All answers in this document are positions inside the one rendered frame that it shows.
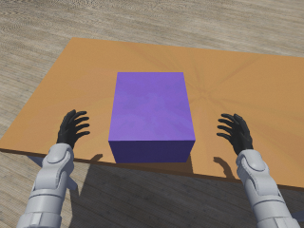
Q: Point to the robot left forearm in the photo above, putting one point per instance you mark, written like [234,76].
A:
[48,192]

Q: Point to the robot right hand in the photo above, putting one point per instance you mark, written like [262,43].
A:
[240,137]

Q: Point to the carton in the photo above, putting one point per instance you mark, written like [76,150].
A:
[151,120]

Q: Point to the robot right forearm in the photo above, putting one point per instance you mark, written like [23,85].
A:
[269,208]

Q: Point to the table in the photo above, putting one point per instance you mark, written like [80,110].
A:
[266,90]

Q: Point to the robot left hand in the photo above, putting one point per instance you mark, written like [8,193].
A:
[68,129]

